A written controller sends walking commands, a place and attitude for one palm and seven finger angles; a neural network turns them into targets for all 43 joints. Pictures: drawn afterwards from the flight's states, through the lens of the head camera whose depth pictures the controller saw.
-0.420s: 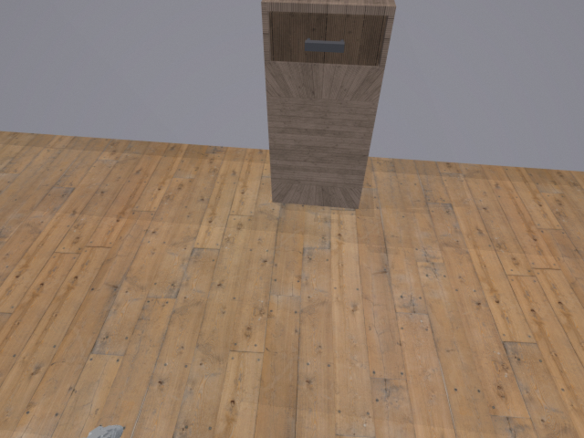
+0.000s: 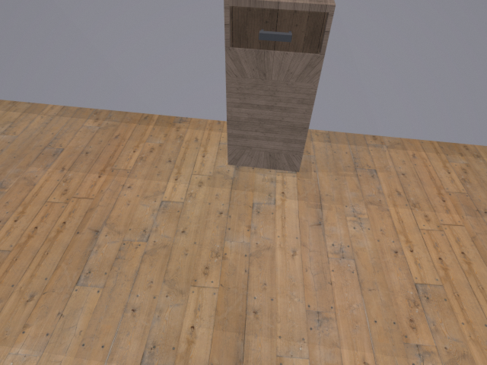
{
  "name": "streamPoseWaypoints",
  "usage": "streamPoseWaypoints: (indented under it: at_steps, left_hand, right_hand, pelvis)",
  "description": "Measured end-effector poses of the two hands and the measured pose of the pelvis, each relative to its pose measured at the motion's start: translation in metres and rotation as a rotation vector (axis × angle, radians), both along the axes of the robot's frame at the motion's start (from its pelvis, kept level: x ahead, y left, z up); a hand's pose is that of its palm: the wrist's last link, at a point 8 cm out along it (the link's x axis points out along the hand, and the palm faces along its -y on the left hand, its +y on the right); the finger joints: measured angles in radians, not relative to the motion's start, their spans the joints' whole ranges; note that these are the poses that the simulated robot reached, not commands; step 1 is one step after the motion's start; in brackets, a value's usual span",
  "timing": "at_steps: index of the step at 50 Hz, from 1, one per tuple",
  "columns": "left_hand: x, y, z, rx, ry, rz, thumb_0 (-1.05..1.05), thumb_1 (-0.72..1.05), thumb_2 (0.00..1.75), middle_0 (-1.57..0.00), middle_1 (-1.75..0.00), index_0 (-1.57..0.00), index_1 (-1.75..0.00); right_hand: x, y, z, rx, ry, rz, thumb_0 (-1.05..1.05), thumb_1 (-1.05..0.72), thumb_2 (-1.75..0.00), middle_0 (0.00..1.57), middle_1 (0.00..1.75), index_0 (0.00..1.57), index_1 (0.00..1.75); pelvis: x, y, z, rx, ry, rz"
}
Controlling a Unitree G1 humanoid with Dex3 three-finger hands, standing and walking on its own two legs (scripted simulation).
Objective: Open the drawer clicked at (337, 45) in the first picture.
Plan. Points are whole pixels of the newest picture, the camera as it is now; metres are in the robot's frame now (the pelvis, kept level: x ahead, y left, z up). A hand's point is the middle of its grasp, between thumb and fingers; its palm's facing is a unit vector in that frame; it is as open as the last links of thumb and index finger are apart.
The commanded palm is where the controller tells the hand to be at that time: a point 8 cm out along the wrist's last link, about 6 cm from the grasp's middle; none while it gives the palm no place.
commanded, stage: stand and wait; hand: left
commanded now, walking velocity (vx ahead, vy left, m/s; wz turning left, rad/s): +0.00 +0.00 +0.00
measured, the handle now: (275, 34) +1.33 -0.05 +0.03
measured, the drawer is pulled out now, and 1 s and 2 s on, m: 0.00 0.00 0.00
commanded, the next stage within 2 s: look at it before walking up in 0.40 s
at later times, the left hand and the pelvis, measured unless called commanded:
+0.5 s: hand out of the picture +0.07 +0.26 -0.15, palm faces -0.03 -0.94 -0.33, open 7.4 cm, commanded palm none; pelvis +0.01 +0.01 +0.00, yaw +0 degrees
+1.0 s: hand out of the picture +0.09 +0.26 -0.15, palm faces -0.03 -0.94 -0.34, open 7.3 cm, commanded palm none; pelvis +0.02 +0.01 +0.00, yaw -1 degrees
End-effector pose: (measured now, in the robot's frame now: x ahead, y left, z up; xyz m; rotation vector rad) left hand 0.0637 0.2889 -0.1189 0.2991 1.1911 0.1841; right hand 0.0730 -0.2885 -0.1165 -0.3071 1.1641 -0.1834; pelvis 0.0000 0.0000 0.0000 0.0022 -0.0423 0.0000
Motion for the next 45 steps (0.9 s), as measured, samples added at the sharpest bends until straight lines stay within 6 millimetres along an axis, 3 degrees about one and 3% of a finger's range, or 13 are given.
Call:
streamPoseWaypoints:
  at_steps: [7,14,32,45]
  left_hand:
    - [-0.014,0.008,-0.001,0.008,0.045,0.014,0.00,0.90,0.90,-0.20,-0.30,-0.21,-0.30]
    - [-0.015,0.012,-0.002,0.010,0.060,0.014,0.00,0.90,0.90,-0.20,-0.30,-0.21,-0.30]
    - [0.015,0.013,0.003,0.008,0.012,-0.010,0.00,0.90,0.90,-0.20,-0.30,-0.21,-0.30]
    - [0.019,0.013,0.004,0.012,0.015,-0.009,0.00,0.90,0.90,-0.20,-0.30,-0.21,-0.30]
  right_hand:
    - [-0.015,-0.002,-0.001,-0.008,0.048,-0.015,0.00,-0.90,-0.90,0.21,0.30,0.21,0.30]
    - [-0.018,0.001,-0.001,-0.008,0.065,-0.025,0.00,-0.90,-0.90,0.21,0.30,0.21,0.30]
    - [0.009,0.008,0.003,0.000,0.017,-0.017,0.00,-0.90,-0.90,0.21,0.30,0.21,0.30]
    - [0.016,0.004,0.005,-0.007,0.015,-0.017,0.00,-0.90,-0.90,0.21,0.30,0.21,0.30]
  pelvis:
    - [-0.001,0.003,0.001,-0.001,0.004,0.000]
    - [0.001,0.006,0.002,-0.002,0.009,-0.003]
    - [0.010,0.010,0.004,0.000,0.011,-0.008]
    - [0.015,0.009,0.005,0.000,0.007,-0.010]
